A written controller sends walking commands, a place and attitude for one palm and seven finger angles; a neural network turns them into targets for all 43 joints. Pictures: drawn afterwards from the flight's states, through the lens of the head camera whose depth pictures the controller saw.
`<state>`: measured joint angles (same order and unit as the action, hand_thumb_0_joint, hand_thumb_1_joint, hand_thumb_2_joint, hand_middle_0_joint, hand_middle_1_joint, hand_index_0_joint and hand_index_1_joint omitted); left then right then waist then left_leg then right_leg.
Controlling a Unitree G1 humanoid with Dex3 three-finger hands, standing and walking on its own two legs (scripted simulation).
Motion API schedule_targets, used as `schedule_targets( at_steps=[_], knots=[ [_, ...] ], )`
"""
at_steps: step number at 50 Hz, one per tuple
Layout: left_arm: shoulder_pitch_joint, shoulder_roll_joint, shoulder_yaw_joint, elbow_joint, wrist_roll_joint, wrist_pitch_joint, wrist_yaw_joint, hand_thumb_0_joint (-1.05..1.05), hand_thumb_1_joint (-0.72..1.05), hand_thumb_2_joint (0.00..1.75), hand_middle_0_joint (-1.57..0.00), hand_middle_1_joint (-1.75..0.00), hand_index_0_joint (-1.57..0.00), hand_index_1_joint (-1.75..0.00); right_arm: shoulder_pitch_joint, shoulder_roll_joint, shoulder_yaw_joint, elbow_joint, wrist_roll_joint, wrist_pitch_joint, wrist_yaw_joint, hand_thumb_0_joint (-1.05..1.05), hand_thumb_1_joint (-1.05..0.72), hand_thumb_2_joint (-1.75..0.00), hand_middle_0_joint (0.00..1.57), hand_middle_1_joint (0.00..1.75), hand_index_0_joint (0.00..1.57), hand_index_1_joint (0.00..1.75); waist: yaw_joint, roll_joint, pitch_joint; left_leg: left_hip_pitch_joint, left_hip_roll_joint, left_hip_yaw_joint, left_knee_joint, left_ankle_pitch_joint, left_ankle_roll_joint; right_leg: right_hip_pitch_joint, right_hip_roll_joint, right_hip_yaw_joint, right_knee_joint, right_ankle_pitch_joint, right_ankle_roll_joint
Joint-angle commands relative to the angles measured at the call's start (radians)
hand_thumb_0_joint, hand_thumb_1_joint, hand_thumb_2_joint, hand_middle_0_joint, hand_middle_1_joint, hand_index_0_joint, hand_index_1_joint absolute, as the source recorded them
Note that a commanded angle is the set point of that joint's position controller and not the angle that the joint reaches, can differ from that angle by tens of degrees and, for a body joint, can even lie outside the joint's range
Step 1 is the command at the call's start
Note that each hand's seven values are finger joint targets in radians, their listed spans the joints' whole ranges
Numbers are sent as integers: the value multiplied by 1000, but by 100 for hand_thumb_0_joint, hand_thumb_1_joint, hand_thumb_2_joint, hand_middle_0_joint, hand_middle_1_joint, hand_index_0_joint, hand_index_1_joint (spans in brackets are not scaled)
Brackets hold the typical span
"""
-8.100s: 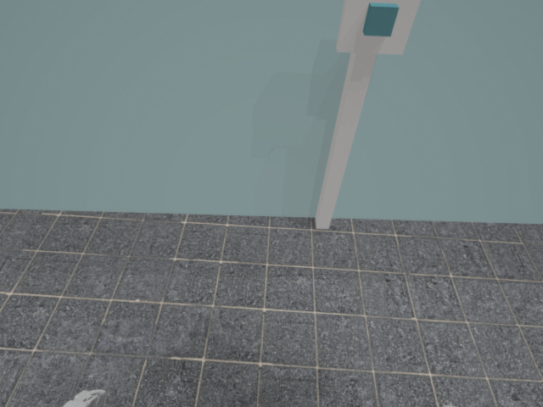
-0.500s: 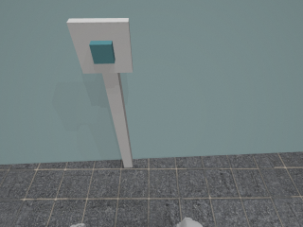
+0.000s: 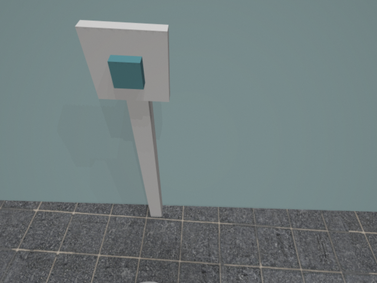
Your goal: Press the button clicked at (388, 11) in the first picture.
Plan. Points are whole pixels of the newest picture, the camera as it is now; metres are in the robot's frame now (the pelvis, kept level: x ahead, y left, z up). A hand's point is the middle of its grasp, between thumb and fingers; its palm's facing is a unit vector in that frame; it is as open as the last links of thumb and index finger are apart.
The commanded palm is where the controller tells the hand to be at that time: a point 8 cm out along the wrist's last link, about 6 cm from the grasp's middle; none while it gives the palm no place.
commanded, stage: come to a stop and stand still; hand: left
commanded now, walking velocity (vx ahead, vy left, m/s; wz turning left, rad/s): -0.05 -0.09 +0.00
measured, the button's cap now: (127, 71) +0.50 +0.19 +0.18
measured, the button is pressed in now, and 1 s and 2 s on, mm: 0 0 0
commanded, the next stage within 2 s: look again from close up in 0.82 s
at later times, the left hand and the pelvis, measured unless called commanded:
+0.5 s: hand out of the picture -0.03 +0.14 -0.16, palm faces +0.01 -0.98 -0.19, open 7.4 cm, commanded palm none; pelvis -0.03 -0.03 +0.01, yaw -1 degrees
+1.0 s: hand out of the picture -0.04 +0.12 -0.17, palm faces +0.00 -0.99 -0.15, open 7.4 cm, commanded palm none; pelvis -0.02 -0.03 +0.01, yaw -1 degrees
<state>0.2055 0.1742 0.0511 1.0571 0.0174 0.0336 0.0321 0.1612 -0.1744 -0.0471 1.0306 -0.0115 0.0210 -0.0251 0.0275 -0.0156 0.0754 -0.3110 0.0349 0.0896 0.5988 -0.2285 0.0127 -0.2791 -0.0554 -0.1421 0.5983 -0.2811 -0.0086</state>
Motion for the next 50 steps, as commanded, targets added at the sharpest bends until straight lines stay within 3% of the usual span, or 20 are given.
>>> schedule_targets(
  at_steps=[1,3,5,10,12,14,15,16,17,18,19,22,25,28,38,45,46,47,48,50],
  knots=[
    [48,85,13,-66,-4,6,9,0,90,90,-20,-30,-20,-30,62,-148,-21,-54,-11,-17,-13,0,-90,-90,20,30,20,30,-31,242,-64,4,323,-333,-362,305,167,-61,10,138,350,-280,19],
    [90,74,15,-45,3,0,2,0,90,90,-20,-30,-20,-30,1,-137,-15,-68,-13,-21,-17,0,-90,-90,20,30,20,30,-6,160,-97,82,281,-261,-309,305,167,-121,10,165,420,-223,21],
    [100,72,8,-36,3,-7,-3,0,90,90,-20,-30,-20,-30,1,-129,-16,-66,-6,-27,-17,0,-90,-90,20,30,20,30,-13,118,-136,156,258,-216,-291,353,157,-135,5,159,386,-190,34],
    [71,57,-7,-49,2,-6,-7,0,90,90,-20,-30,-20,-30,53,-152,-31,-36,-8,-21,-11,0,-90,-90,20,30,20,30,-60,155,-143,222,275,-239,-305,277,160,-98,-6,121,177,-228,43],
    [103,43,-11,-34,0,-10,-6,0,90,90,-20,-30,-20,-30,58,-154,-35,-23,-9,-17,-5,0,-90,-90,20,30,20,30,-54,151,-145,189,256,-230,-300,217,141,-26,6,97,45,-179,35],
    [177,40,-12,-3,1,-19,-4,0,90,90,-20,-30,-20,-30,41,-142,-35,-20,-2,-15,-1,0,-90,-90,20,30,20,30,-20,124,-137,117,198,-181,-267,101,86,92,12,73,-165,-2,28],
    [180,68,-13,3,4,-27,0,0,90,90,-20,-30,-20,-30,49,-111,-31,-18,5,-15,3,0,-90,-90,20,30,20,30,-25,55,-113,60,143,-148,-224,54,41,136,-21,132,-269,48,11],
    [166,102,-12,0,5,-34,4,0,90,90,-20,-30,-20,-30,43,-69,-20,-23,11,-13,7,0,-90,-90,20,30,20,30,-36,-28,-72,27,82,-87,-175,-21,-7,93,-120,243,-313,31,-28],
    [128,136,-14,-11,2,-36,3,0,90,90,-20,-30,-20,-30,43,-39,-9,-24,9,-11,15,0,-90,-90,20,30,20,30,-49,-55,-56,66,42,-59,-161,-58,-28,0,-181,277,-344,-42,-58],
    [93,140,-11,-13,1,-44,3,0,90,90,-20,-30,-20,-30,37,-24,-6,-21,0,-4,15,0,-90,-90,20,30,20,30,-50,-177,-32,83,31,-51,-143,-42,-33,-66,-168,294,-368,-85,-67],
    [73,126,-14,-16,0,-45,3,0,90,90,-20,-30,-20,-30,43,-40,-5,-13,-4,0,15,0,-90,-90,20,30,20,30,-49,-218,13,107,40,-56,-125,-28,-30,-128,-158,289,-392,-143,-68],
    [82,88,-27,2,-7,-47,1,0,90,90,-20,-30,-20,-30,113,-47,7,40,-2,-14,11,0,-90,-90,20,30,20,30,-61,-63,-2,173,61,-73,-177,87,-22,-99,-95,224,-331,-71,-41],
    [99,81,-25,18,-6,-39,3,0,90,90,-20,-30,-20,-30,136,-58,9,68,-1,-10,9,0,-90,-90,20,30,20,30,-53,-32,50,146,70,-81,-193,16,-28,-112,-77,214,-355,-189,-31],
    [112,73,-24,29,-9,-36,3,0,90,90,-20,-30,-20,-30,171,-42,16,88,-4,-10,5,0,-90,-90,20,30,20,30,-50,25,85,113,68,-86,-211,2,-26,-105,-70,207,-347,-195,-33],
    [166,34,-28,59,-15,-43,8,0,90,90,-20,-30,-20,-30,247,-16,20,124,-1,-24,-7,0,-90,-90,20,30,20,30,-36,19,15,111,77,-88,-206,95,-20,9,-59,179,-309,-45,-32],
    [190,12,-29,67,-13,-42,14,0,90,90,-20,-30,-20,-30,256,-8,17,131,3,-28,-11,0,-90,-90,20,30,20,30,-35,18,19,116,84,-95,-204,119,-10,27,-44,164,-281,21,-25],
    [245,44,-40,70,11,-74,41,0,90,90,-20,-30,-20,-30,106,-35,27,44,2,-46,4,0,-90,-90,20,30,20,30,15,-15,77,-11,65,-65,24,118,-31,1,-99,254,-309,427,-9],
    [180,86,-34,16,9,-86,35,0,90,90,-20,-30,-20,-30,184,17,25,14,-3,-34,14,0,-90,-90,20,30,20,30,-71,-26,22,-5,41,-61,34,-69,-17,-10,-150,235,-310,209,-52],
    [139,79,-36,-6,5,-87,30,0,90,90,-20,-30,-20,-30,211,12,25,24,-7,-25,18,0,-90,-90,20,30,20,30,-82,-37,11,17,36,-51,46,-71,-14,-57,-126,233,-322,-19,-77],
    [112,67,-28,-35,5,-86,29,0,90,90,-20,-30,-20,-30,258,2,25,12,-13,-34,22,0,-90,-90,20,30,20,30,-94,31,-34,49,36,-61,-9,22,-7,-44,-86,177,-236,-38,-82]
  ],
)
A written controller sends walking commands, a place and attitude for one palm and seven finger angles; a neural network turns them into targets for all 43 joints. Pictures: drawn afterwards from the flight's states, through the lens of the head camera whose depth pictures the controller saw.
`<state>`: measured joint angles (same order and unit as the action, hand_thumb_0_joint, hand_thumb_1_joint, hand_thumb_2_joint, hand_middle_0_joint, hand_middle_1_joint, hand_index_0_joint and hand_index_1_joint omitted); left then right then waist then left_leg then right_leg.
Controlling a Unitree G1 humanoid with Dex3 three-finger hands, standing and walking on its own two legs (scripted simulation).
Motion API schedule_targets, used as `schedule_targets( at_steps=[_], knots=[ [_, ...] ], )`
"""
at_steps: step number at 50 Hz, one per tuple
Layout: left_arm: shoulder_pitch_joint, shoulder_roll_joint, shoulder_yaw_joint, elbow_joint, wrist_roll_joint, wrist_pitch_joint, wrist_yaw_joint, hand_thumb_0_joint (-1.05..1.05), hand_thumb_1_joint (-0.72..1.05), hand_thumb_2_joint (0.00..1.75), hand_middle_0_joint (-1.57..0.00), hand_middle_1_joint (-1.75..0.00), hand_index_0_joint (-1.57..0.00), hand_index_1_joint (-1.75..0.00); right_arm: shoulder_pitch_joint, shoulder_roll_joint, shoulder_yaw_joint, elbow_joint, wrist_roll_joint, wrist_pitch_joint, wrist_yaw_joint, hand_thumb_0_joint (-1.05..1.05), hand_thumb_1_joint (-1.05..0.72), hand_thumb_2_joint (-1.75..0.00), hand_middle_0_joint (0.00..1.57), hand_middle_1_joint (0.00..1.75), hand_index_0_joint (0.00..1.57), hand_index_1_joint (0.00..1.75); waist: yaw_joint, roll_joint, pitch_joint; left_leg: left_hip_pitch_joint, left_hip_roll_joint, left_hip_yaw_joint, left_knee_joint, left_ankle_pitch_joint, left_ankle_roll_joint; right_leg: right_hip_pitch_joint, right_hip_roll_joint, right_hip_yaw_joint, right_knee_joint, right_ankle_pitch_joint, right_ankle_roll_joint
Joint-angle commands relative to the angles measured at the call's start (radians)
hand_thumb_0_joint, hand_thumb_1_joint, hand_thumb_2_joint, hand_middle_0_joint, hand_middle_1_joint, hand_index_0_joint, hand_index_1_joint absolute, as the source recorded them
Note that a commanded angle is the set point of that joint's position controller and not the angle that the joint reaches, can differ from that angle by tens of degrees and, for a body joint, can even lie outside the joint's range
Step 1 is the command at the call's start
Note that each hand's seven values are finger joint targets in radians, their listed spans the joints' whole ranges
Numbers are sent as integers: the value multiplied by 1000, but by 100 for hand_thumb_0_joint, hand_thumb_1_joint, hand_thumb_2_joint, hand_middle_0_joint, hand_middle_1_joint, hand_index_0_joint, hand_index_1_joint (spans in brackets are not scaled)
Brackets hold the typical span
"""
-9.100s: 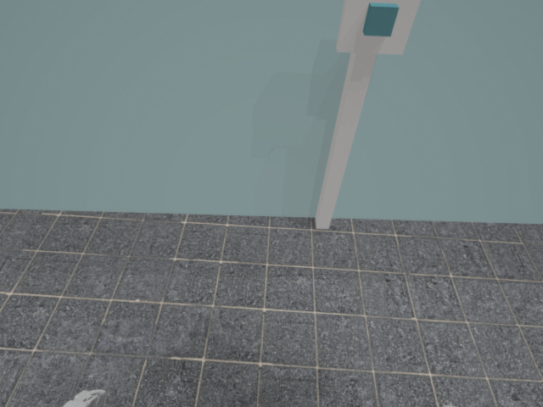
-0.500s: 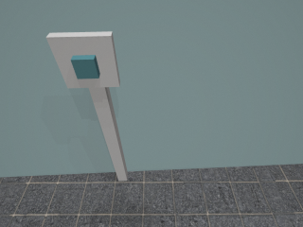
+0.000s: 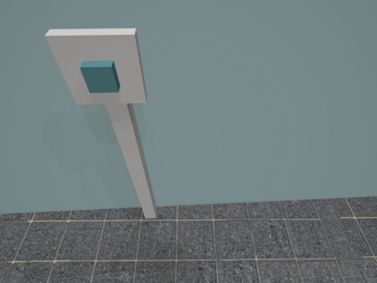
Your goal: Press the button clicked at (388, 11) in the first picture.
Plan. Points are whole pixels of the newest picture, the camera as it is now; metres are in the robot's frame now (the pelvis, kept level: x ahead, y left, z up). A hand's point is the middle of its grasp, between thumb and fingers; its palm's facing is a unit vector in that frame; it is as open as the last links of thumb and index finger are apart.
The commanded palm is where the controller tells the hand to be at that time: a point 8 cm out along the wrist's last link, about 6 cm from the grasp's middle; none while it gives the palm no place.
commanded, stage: look again from close up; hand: left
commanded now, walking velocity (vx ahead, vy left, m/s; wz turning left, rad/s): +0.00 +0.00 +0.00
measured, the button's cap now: (101, 76) +0.51 +0.22 +0.17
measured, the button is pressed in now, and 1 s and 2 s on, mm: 0 0 0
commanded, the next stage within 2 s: raise the hand and make a fist in 0.44 s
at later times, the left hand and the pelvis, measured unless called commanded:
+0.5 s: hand out of the picture +0.04 +0.21 -0.18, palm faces +0.00 -0.98 -0.21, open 7.4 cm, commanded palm none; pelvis +0.03 +0.02 +0.00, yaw -1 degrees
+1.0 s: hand (88, 275) +0.15 +0.20 -0.02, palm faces +0.18 -0.98 -0.03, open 5.1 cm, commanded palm +0.14 +0.25 +0.00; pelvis -0.03 -0.02 -0.06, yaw +2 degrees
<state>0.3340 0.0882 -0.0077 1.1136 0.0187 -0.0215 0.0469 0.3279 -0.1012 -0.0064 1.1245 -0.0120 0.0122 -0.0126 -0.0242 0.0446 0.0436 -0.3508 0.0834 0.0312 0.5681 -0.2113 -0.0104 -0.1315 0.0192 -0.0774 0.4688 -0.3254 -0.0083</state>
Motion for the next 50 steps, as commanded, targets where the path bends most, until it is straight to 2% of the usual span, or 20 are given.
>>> schedule_targets(
  at_steps=[1,3,5,8,26,27,28,29,30,31,32,33,34,35,37,39,41,42,45,50],
  knots=[
    [3,142,31,-98,1,-25,13,0,90,90,-20,-30,-20,-30,93,-85,-15,-94,-11,-32,7,0,-90,-90,20,30,20,30,-27,2,-15,89,2,-28,-19,52,26,-176,-123,98,-51,5,-69],
    [51,116,26,-89,-1,-12,10,0,90,90,-20,-30,-20,-30,72,-122,-14,-99,-7,-39,-3,0,-90,-90,20,30,20,30,5,61,-13,53,47,-99,-79,109,61,-130,-74,59,11,6,-44],
    [73,110,23,-79,1,-7,8,0,90,90,-20,-30,-20,-30,36,-131,-14,-116,-6,-38,-7,0,-90,-90,20,30,20,30,25,15,27,11,46,-116,-97,96,76,-112,-69,55,2,15,-36],
    [64,128,22,-85,-1,-5,6,0,90,90,-20,-30,-20,-30,22,-144,-14,-123,-4,-38,-7,0,-90,-90,20,30,20,30,21,-43,11,56,31,-89,-98,109,66,-110,-85,67,-6,56,-31],
    [22,207,21,-84,0,6,-4,0,90,90,-20,-30,-20,-30,-70,-202,-13,-114,0,-33,-8,0,-90,-90,20,30,20,30,25,-29,-30,169,29,-55,-112,238,57,-71,-116,70,-47,175,-6],
    [65,195,16,-84,11,-9,30,0,90,90,-20,-30,-20,-30,-117,-223,-20,-176,6,-37,-6,0,-90,-90,20,30,20,30,39,-60,39,137,47,-55,65,379,39,-151,-143,159,-99,396,2],
    [-675,497,238,-1697,-158,-216,53,0,90,90,-23,-33,-23,-33,-52,-343,-65,-480,44,-184,-34,0,-90,-90,20,30,20,30,-67,141,-501,430,-49,-41,-51,475,39,-117,-58,0,43,500,-33],
    [-132,383,181,-1450,-89,-169,93,0,90,90,-25,-36,-25,-36,-120,-243,-16,-441,39,-290,-74,0,-90,-90,20,30,20,30,36,292,-497,600,25,-102,-129,578,41,-193,-22,-18,193,237,-29],
    [139,145,40,-1285,-119,-35,118,0,90,90,-28,-39,-28,-39,-144,-205,-27,-411,57,-314,-71,0,-90,-90,20,30,20,30,-2,244,-382,430,5,-111,-160,480,6,-259,-16,-27,252,48,-11],
    [146,30,-5,-1237,-153,-20,98,0,90,90,-31,-42,-31,-42,-97,-197,-40,-406,66,-313,-59,0,-90,-90,20,30,20,30,-15,123,-211,325,-6,-95,-142,408,14,-308,-24,-21,232,8,-4],
    [24,101,54,-1268,-156,-64,85,0,90,90,-34,-45,-34,-45,-139,-229,-61,-452,52,-310,-57,0,-90,-90,20,30,20,30,-28,11,-73,176,-18,-93,-91,195,15,-358,-22,-31,154,-33,0],
    [51,157,136,-1200,-158,-121,63,0,90,90,-36,-48,-36,-48,-149,-249,-74,-470,37,-302,-58,0,-90,-90,20,30,20,30,-25,-97,-43,56,-45,-74,-33,24,14,-383,-18,-42,84,-18,-1],
    [175,128,156,-1111,-176,-188,23,0,90,90,-39,-51,-39,-51,-161,-242,-73,-501,26,-296,-56,0,-90,-90,20,30,20,30,3,-170,-50,-19,-61,-62,19,-10,12,-400,-9,-52,93,-10,-1],
    [295,122,182,-1038,-185,-256,-26,0,90,90,-42,-54,-42,-54,-186,-237,-80,-526,25,-291,-45,0,-90,-90,20,30,20,30,39,-163,-72,-56,-71,-43,69,33,9,-407,-4,-49,128,29,-7],
    [351,87,197,-989,-214,-419,-152,0,90,90,-47,-60,-47,-60,-216,-238,-94,-559,9,-273,-18,0,-90,-90,20,30,20,30,71,-253,-169,-159,-65,-27,189,101,-4,-483,7,-62,296,117,-5],
    [272,129,218,-1003,-254,-556,-290,0,90,90,-53,-66,-53,-66,-251,-249,-104,-606,18,-274,-2,0,-90,-90,20,30,20,30,71,-177,-199,-270,-72,-15,279,-6,-5,-567,-8,-21,367,34,-7],
    [272,210,285,-1070,-290,-535,-348,0,90,90,-58,-72,-58,-72,-270,-257,-102,-691,40,-266,-3,0,-90,-90,20,30,20,30,97,-43,-262,-266,-84,13,292,-74,8,-532,-23,29,345,-62,-12],
    [204,239,299,-1142,-313,-501,-356,0,90,90,-61,-75,-61,-75,-272,-258,-94,-726,50,-259,-14,0,-90,-90,20,30,20,30,87,-39,-296,-260,-88,16,294,-104,18,-523,-27,50,321,-111,-5],
    [25,290,328,-1330,-344,-447,-312,0,90,90,-69,-84,-69,-84,-237,-240,-78,-755,53,-252,-54,0,-90,-90,20,30,20,30,40,-34,-299,-266,-80,-5,324,-188,32,-566,-30,125,256,-285,14],
    [-137,286,250,-1506,-307,-517,-254,0,90,90,-83,-99,-83,-99,-168,-235,-51,-716,38,-282,-89,0,-90,-90,20,30,20,30,-33,25,-250,-212,-56,-42,342,-178,47,-612,-17,132,236,-278,7]
  ],
)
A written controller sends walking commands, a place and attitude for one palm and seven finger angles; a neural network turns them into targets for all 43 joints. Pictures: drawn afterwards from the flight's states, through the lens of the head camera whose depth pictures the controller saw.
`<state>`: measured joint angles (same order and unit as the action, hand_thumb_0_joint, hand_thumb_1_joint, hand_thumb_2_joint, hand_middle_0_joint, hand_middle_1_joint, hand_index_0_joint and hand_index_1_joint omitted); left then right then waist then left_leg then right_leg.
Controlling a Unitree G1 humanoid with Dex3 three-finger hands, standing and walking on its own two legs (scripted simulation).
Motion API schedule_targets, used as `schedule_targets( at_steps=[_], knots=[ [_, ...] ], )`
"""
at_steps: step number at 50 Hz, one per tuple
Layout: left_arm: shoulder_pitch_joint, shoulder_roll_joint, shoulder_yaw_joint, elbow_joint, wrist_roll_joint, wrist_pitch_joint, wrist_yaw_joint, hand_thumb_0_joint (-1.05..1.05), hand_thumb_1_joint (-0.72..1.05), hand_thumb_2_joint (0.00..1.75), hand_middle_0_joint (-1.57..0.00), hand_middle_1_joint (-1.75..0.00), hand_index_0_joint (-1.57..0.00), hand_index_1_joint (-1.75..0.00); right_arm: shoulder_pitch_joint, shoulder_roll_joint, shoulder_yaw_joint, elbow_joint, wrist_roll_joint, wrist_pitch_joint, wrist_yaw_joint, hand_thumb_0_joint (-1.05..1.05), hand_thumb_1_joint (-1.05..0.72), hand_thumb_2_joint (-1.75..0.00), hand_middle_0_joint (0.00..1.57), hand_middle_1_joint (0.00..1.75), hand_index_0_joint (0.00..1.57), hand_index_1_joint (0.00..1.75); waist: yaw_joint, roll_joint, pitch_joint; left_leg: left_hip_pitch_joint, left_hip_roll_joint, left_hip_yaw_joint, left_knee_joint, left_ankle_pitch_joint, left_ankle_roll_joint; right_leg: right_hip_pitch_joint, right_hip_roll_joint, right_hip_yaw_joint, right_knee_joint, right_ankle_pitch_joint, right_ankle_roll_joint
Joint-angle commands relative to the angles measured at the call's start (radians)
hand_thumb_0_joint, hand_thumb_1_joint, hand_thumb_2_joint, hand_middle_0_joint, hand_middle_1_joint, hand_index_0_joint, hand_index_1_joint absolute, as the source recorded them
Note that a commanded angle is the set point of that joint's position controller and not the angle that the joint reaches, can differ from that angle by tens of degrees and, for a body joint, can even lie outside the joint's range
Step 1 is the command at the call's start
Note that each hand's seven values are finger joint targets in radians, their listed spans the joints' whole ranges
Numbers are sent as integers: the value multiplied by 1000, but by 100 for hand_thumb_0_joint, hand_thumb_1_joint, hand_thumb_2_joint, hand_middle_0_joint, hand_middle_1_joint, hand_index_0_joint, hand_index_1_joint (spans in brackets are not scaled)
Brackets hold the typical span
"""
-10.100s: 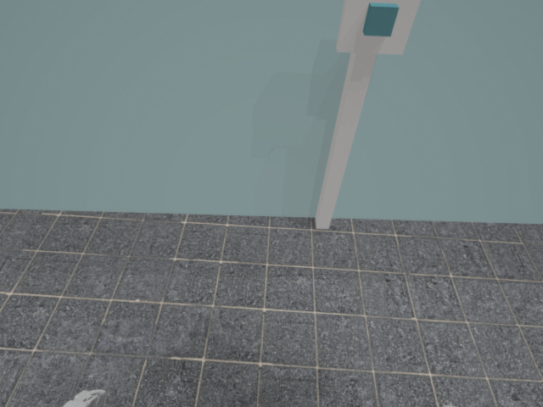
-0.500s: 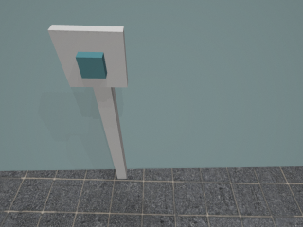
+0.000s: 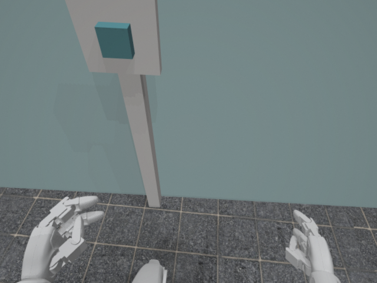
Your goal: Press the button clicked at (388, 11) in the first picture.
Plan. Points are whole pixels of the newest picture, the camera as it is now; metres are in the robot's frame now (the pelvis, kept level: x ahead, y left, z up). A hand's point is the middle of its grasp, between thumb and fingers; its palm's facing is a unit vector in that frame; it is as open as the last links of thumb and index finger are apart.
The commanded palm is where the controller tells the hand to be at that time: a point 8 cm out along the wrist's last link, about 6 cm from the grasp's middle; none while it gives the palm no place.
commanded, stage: raise the hand and make a fist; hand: left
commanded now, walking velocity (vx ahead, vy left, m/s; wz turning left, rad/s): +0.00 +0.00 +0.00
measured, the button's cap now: (116, 40) +0.55 +0.22 +0.24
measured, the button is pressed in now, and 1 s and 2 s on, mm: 0 0 0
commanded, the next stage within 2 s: aim a knuckle at the button in 1.54 s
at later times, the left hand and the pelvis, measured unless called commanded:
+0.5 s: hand (74, 192) +0.23 +0.22 +0.12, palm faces +0.07 -1.00 -0.06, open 3.1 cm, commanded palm +0.20 +0.27 +0.14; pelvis +0.03 +0.02 +0.04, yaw +0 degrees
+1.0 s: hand (51, 156) +0.25 +0.24 +0.20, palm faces +0.08 -0.99 -0.09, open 3.1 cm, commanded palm +0.22 +0.28 +0.22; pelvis +0.03 +0.02 +0.05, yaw +1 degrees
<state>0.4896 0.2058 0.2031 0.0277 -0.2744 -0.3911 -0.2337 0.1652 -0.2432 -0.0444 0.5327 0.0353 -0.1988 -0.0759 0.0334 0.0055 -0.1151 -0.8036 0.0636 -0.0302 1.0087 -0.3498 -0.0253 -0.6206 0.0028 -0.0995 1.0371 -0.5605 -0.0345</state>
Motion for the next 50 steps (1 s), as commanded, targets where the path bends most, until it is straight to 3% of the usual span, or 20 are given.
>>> schedule_targets(
  at_steps=[1,3,5,7,10,16,17,20,22,25,28,30,33,35,41,44,45,49,50],
  knots=[
    [-276,172,28,-391,-10,-143,14,0,90,90,-86,-102,-86,-102,-2,-99,-9,-112,-8,-79,-29,0,-90,-90,20,30,20,30,-92,80,-79,246,-34,14,-104,-38,62,-123,1,153,-336,-28,31],
    [-245,181,30,-304,-24,-107,-24,0,90,90,-92,-108,-92,-108,-3,-107,-1,-91,-1,-90,-32,0,-90,-90,20,30,20,30,-91,53,-39,227,-35,6,-113,-35,62,-98,-7,168,-365,-17,39],
    [-195,198,62,-214,-41,-32,-61,0,90,90,-97,-114,-97,-114,-11,-111,2,-82,8,-91,-34,0,-90,-90,20,30,20,30,-68,30,-26,220,-39,1,-131,-21,62,-50,-14,179,-395,-3,45],
    [-148,221,114,-217,-60,33,-78,0,90,90,-102,-120,-102,-120,-21,-107,0,-86,12,-91,-34,0,-90,-90,20,30,20,30,-30,17,-79,253,-43,2,-157,35,60,29,-33,186,-406,94,57],
    [-84,226,178,-230,-81,95,-58,0,90,90,-111,-129,-111,-129,-41,-89,-2,-88,12,-87,-32,0,-90,-90,20,30,20,30,6,6,-109,300,-44,1,-196,115,56,115,-37,163,-399,262,71],
    [-82,179,136,-334,-68,67,-14,0,90,90,-127,-147,-127,-147,-11,-94,-7,-87,5,-103,-13,0,-90,-90,20,30,20,30,-7,-25,-110,403,-47,13,-258,215,60,133,-8,74,-372,453,66],
    [-78,173,127,-336,-64,67,-15,0,90,90,-130,-150,-130,-150,-5,-96,-8,-85,6,-105,-11,0,-90,-90,20,30,20,30,-10,-2,-109,417,-49,19,-264,215,60,126,-5,66,-374,451,64],
    [-91,169,112,-339,-66,76,-18,0,90,90,-130,-150,-130,-150,-7,-106,-5,-79,9,-111,-11,0,-90,-90,20,30,20,30,-14,-10,-80,435,-48,16,-285,203,61,126,5,51,-389,398,52],
    [-106,175,103,-399,-54,82,-13,0,90,90,-130,-150,-130,-150,2,-108,-4,-85,11,-118,-8,0,-90,-90,20,30,20,30,-16,41,-117,481,-46,19,-303,220,61,129,8,35,-385,399,44],
    [-138,183,104,-428,-49,110,5,0,90,90,-130,-150,-130,-150,-5,-110,5,-85,10,-118,-9,0,-90,-90,20,30,20,30,-15,26,-96,487,-43,8,-328,201,59,143,13,23,-398,367,39],
    [-156,191,109,-481,-44,130,18,0,90,90,-130,-150,-130,-150,-11,-108,12,-93,13,-122,-8,0,-90,-90,20,30,20,30,-10,79,-113,528,-42,9,-349,209,56,157,13,17,-408,370,34],
    [-163,196,118,-481,-44,155,24,0,90,90,-130,-150,-130,-150,-12,-107,16,-92,12,-119,-6,0,-90,-90,20,30,20,30,-6,37,-114,536,-40,4,-358,225,56,182,17,12,-416,387,32],
    [-193,191,106,-499,-47,206,19,0,90,90,-130,-150,-130,-150,-22,-106,27,-104,18,-113,-5,0,-90,-90,20,30,20,30,-5,87,-83,549,-41,5,-384,208,50,181,16,7,-435,378,32],
    [-217,194,103,-484,-46,243,20,0,90,90,-130,-150,-130,-150,-27,-110,35,-102,18,-108,-6,0,-90,-90,20,30,20,30,-5,47,-56,545,-39,-5,-402,187,51,196,22,6,-455,355,30],
    [-320,222,113,-521,-41,332,22,0,90,90,-130,-150,-130,-150,-46,-108,56,-114,22,-100,-13,0,-90,-90,20,30,20,30,1,85,-44,594,-42,-8,-449,165,48,225,21,7,-500,328,27],
    [-368,242,135,-531,-47,361,22,0,90,90,-130,-150,-130,-150,-60,-105,62,-113,23,-100,-17,0,-90,-90,20,30,20,30,4,76,-49,622,-44,-8,-468,159,48,237,20,7,-523,322,28],
    [-371,250,149,-515,-55,374,22,0,90,90,-130,-150,-130,-150,-63,-108,64,-108,22,-99,-19,0,-90,-90,20,30,20,30,6,26,-45,612,-44,-8,-470,158,51,253,22,9,-537,324,30],
    [-443,258,147,-523,-55,417,12,0,90,90,-130,-150,-130,-150,-83,-106,71,-105,30,-100,-23,0,-90,-90,20,30,20,30,8,86,-38,648,-50,-3,-490,150,49,259,17,13,-559,314,29],
    [-455,264,150,-510,-57,431,10,0,90,90,-130,-150,-130,-150,-90,-107,73,-102,31,-101,-25,0,-90,-90,20,30,20,30,10,65,-21,643,-50,-4,-495,146,52,267,18,18,-576,311,29]
  ],
)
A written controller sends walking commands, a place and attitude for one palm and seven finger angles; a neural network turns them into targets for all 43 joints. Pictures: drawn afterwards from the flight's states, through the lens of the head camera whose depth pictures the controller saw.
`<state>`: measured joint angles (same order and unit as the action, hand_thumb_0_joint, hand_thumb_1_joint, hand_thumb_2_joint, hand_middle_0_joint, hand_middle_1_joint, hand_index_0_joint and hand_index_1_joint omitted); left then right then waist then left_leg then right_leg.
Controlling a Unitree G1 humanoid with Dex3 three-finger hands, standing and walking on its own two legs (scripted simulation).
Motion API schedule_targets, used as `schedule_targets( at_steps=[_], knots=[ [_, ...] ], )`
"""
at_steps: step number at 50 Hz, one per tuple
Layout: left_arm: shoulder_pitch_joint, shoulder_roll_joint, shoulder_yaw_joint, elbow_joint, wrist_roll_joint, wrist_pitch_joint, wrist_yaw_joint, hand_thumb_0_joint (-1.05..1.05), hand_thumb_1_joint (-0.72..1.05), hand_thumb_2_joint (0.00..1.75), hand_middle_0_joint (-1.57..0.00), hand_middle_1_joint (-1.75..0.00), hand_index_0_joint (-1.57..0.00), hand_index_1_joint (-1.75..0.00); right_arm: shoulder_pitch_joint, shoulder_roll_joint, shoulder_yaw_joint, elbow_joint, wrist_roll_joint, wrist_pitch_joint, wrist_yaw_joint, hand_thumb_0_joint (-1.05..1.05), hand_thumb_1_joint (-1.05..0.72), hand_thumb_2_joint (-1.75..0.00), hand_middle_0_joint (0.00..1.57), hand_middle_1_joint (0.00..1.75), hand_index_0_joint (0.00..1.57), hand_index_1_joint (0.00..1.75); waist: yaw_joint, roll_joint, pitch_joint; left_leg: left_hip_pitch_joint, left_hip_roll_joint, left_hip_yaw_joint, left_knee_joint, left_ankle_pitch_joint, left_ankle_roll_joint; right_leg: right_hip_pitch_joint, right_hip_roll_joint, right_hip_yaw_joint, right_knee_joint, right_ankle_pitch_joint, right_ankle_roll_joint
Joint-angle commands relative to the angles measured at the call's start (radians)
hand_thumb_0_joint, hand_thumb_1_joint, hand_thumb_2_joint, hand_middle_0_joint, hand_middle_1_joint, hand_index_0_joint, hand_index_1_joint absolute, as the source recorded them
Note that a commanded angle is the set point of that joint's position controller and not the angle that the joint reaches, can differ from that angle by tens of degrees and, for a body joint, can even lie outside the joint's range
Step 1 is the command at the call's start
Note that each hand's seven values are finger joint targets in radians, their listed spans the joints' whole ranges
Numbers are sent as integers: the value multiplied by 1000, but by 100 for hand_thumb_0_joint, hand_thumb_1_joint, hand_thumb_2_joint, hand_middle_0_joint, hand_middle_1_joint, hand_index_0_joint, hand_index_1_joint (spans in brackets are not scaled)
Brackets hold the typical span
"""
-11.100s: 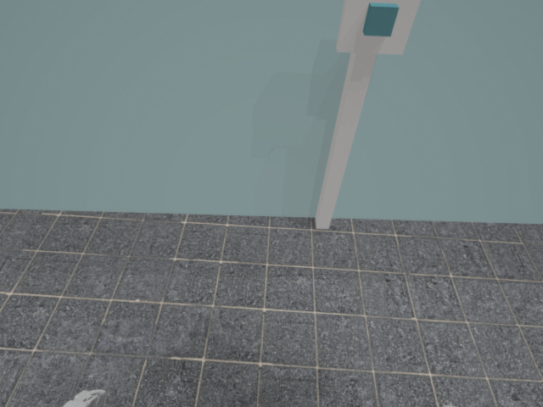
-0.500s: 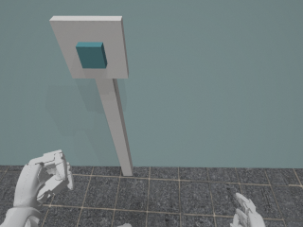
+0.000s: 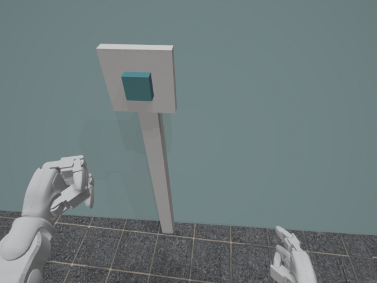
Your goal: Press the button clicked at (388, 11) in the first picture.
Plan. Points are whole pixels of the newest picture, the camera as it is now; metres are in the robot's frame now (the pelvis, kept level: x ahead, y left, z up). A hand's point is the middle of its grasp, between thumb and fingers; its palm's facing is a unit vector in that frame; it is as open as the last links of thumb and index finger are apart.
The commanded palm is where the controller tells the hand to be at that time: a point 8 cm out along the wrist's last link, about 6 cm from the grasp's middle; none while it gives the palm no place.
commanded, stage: raise the hand and make a fist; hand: left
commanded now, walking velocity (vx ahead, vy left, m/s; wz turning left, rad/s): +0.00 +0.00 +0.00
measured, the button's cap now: (138, 86) +0.52 +0.19 +0.18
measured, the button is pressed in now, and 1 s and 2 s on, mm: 0 0 0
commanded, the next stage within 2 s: aim a knuckle at the button in 0.54 s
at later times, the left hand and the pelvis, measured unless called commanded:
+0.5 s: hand (90, 182) +0.23 +0.20 +0.17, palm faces +0.08 -0.99 -0.07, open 3.1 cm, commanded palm +0.20 +0.24 +0.18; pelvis +0.00 -0.02 +0.01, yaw +0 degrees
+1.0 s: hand (112, 159) +0.29 +0.18 +0.17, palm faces +0.04 -1.00 -0.04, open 3.1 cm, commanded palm +0.26 +0.23 +0.17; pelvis +0.00 -0.01 +0.01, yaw -1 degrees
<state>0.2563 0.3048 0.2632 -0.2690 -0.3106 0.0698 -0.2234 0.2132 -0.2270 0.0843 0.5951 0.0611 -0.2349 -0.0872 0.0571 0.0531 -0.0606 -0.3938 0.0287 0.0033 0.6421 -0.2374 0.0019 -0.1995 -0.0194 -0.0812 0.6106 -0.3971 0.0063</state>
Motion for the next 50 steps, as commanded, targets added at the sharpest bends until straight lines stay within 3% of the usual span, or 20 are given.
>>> schedule_targets(
  at_steps=[1,7,11,12,14,15,17,20,24,25,29,32,33,35,38,39,44,45,48,50],
  knots=[
    [-232,174,98,-219,-25,-19,0,0,90,90,-130,-150,-130,-150,-140,-124,-56,-167,6,-67,-17,0,-90,-90,20,30,20,30,-13,-3,-82,242,-17,-37,-133,34,26,-150,38,-1,-154,147,-10],
    [-295,211,138,-223,-35,42,-4,0,90,90,-130,-150,-130,-150,-162,-124,-51,-161,12,-73,-21,0,-90,-90,20,30,20,30,-1,-3,-81,270,-23,-30,-148,46,28,-130,31,8,-186,152,-7],
    [-236,170,123,-156,-48,81,-15,0,90,90,-130,-150,-130,-150,-166,-126,-54,-159,16,-71,-19,0,-90,-90,20,30,20,30,0,-45,-41,261,-28,-20,-145,53,30,-133,27,19,-206,164,0],
    [-245,172,119,-173,-44,82,-15,0,90,90,-130,-150,-130,-150,-167,-126,-55,-161,17,-70,-18,0,-90,-90,20,30,20,30,-1,-21,-42,267,-30,-15,-146,49,29,-138,26,22,-207,160,1],
    [-259,184,128,-205,-38,77,-7,0,90,90,-130,-150,-130,-150,-165,-125,-56,-166,14,-70,-18,0,-90,-90,20,30,20,30,-1,-13,-60,276,-31,-13,-143,60,30,-133,25,23,-202,173,1],
    [-265,191,136,-206,-42,72,-5,0,90,90,-130,-150,-130,-150,-167,-127,-57,-163,11,-71,-18,0,-90,-90,20,30,20,30,-2,-56,-49,266,-30,-15,-136,66,32,-129,25,32,-211,182,5],
    [-285,197,138,-237,-31,54,0,0,90,90,-130,-150,-130,-150,-165,-123,-58,-165,9,-72,-17,0,-90,-90,20,30,20,30,-3,-7,-76,287,-30,-8,-137,74,30,-123,23,30,-200,182,2],
    [-287,202,149,-229,-35,32,5,0,90,90,-130,-150,-130,-150,-160,-123,-58,-153,5,-77,-18,0,-90,-90,20,30,20,30,-4,-24,-65,280,-30,-9,-128,81,32,-121,22,38,-206,202,4],
    [-288,183,123,-209,-27,27,1,0,90,90,-130,-150,-130,-150,-160,-121,-58,-151,9,-78,-20,0,-90,-90,20,30,20,30,-7,19,-47,286,-31,-4,-134,71,29,-134,20,34,-204,193,4],
    [-285,178,120,-199,-30,30,-1,0,90,90,-130,-150,-130,-150,-162,-122,-57,-148,8,-78,-20,0,-90,-90,20,30,20,30,-8,-21,-37,279,-29,-9,-132,74,31,-129,22,38,-211,200,5],
    [-280,187,129,-205,-32,39,-10,0,90,90,-130,-150,-130,-150,-164,-121,-58,-154,8,-78,-24,0,-90,-90,20,30,20,30,-5,1,-64,292,-32,-5,-132,84,31,-123,18,35,-201,215,6],
    [-279,184,127,-202,-33,42,-12,0,90,90,-130,-150,-130,-150,-166,-122,-57,-154,9,-75,-23,0,-90,-90,20,30,20,30,-4,-26,-61,289,-31,-7,-134,89,32,-123,21,30,-198,222,7],
    [-324,168,104,-200,-31,41,-11,0,90,90,-130,-150,-130,-150,-168,-120,-54,-150,10,-74,-24,0,-90,-90,20,30,20,30,-12,8,-50,294,-32,-7,-137,81,31,-135,22,29,-197,213,5],
    [-379,167,100,-168,-30,36,-3,0,90,90,-130,-150,-130,-150,-163,-124,-57,-136,7,-76,-27,0,-90,-90,20,30,20,30,-19,-35,-43,293,-30,-13,-131,76,33,-140,27,31,-203,204,6],
    [-451,144,62,-129,-17,33,5,0,90,90,-130,-150,-130,-150,-161,-122,-57,-130,8,-73,-31,0,-90,-90,20,30,20,30,-28,-24,-56,305,-33,-13,-136,71,33,-150,23,29,-197,199,5],
    [-457,174,90,-105,-13,32,10,0,90,90,-130,-150,-130,-150,-156,-126,-60,-125,6,-71,-32,0,-90,-90,20,30,20,30,-23,-24,-69,307,-32,-15,-138,75,32,-140,23,29,-194,201,2],
    [-531,140,38,-77,15,29,25,0,90,90,-130,-150,-130,-150,-159,-120,-57,-130,3,-55,-27,0,-90,-90,20,30,20,30,-24,13,-111,327,-32,-13,-143,105,28,-119,23,22,-177,237,-6],
    [-531,135,39,-52,14,30,31,0,90,90,-130,-150,-130,-150,-154,-120,-58,-127,2,-51,-25,0,-90,-90,20,30,20,30,-24,-42,-106,318,-29,-18,-141,114,31,-116,27,21,-181,250,-5],
    [-561,148,50,-18,25,32,52,0,90,90,-130,-150,-130,-150,-156,-121,-60,-128,1,-36,-21,0,-90,-90,20,30,20,30,-19,-16,-117,320,-29,-12,-147,120,28,-109,24,23,-175,258,-8],
    [-597,164,64,33,29,37,65,0,90,90,-130,-150,-130,-150,-149,-126,-61,-118,-1,-22,-20,0,-90,-90,20,30,20,30,-24,-72,-103,301,-26,-13,-149,115,29,-104,26,24,-183,252,-6]
  ],
)
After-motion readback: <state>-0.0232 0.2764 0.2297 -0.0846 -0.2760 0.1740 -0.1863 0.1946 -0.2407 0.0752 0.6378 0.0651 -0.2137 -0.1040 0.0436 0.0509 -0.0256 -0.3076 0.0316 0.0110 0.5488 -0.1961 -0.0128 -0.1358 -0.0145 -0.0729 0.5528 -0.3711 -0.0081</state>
